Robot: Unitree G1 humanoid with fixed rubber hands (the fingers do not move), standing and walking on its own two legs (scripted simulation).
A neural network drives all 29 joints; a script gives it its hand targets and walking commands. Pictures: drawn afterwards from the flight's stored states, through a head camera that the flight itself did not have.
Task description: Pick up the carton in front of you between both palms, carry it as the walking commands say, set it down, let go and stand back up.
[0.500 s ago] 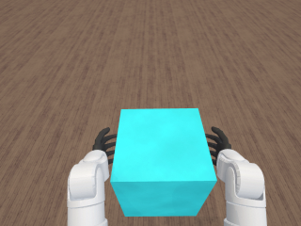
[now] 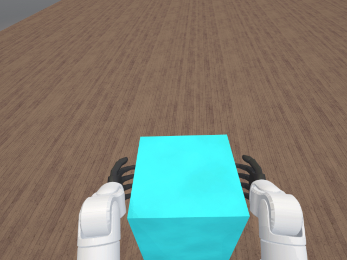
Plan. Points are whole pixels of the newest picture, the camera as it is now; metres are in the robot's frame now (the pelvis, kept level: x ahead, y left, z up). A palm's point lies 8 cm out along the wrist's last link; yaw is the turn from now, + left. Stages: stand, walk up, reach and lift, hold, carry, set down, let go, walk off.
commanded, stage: carry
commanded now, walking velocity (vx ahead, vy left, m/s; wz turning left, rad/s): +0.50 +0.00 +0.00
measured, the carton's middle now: (185, 200) +0.28 +0.01 +0.00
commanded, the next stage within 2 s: none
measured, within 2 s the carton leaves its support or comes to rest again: neither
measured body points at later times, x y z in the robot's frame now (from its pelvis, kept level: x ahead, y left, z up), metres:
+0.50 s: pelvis +0.32 +0.05 +0.00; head +0.32 +0.06 +0.45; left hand +0.61 +0.18 +0.07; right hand +0.58 -0.12 +0.08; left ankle +0.27 +0.13 -0.75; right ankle +0.40 -0.11 -0.70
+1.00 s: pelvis +0.61 +0.00 -0.01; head +0.63 -0.02 +0.44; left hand +0.89 +0.15 +0.07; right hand +0.89 -0.15 +0.06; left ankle +0.70 +0.11 -0.74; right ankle +0.59 -0.09 -0.75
